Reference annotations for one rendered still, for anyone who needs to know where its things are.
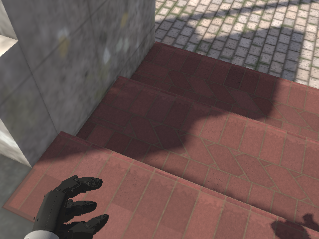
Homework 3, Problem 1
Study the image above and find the robot left hand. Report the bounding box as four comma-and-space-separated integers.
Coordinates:
32, 175, 109, 239

